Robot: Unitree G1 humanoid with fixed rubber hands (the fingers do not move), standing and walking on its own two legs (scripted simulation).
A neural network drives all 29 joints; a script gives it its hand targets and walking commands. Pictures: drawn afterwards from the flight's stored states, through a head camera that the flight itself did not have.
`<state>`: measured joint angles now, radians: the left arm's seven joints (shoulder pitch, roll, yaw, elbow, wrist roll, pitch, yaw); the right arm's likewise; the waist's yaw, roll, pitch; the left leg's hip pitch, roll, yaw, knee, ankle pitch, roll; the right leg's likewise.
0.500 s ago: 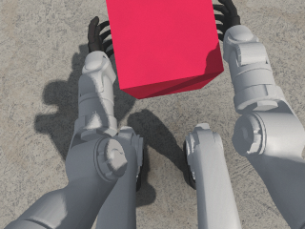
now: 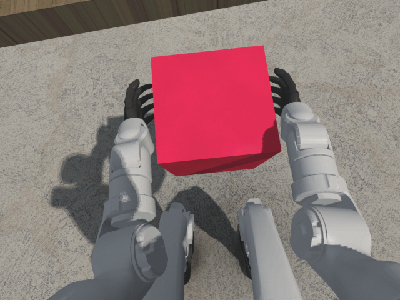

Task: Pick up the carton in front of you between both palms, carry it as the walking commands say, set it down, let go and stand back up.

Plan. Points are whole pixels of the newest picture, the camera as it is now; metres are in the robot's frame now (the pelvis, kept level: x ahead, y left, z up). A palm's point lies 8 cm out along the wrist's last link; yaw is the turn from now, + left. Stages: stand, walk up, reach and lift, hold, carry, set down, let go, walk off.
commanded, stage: reach and lift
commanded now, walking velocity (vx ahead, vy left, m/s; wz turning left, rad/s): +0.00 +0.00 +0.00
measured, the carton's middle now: (211, 123) +0.46 -0.01 -0.12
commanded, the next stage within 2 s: hold in 1.92 s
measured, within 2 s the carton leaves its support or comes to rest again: neither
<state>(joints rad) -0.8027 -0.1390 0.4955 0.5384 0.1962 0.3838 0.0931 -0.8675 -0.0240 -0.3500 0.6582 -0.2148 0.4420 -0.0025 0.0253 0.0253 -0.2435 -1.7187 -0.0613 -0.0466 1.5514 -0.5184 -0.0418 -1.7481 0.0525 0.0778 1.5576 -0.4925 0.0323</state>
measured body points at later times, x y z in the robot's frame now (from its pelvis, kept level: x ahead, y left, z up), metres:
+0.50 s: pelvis +0.04 +0.00 +0.14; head +0.13 -0.01 +0.58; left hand +0.41 +0.15 +0.11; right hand +0.41 -0.15 +0.10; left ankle +0.08 +0.13 -0.53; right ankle +0.09 -0.12 -0.53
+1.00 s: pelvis +0.06 +0.01 +0.21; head +0.03 +0.01 +0.66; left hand +0.38 +0.15 +0.24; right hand +0.36 -0.15 +0.23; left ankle +0.08 +0.13 -0.53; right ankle +0.09 -0.13 -0.53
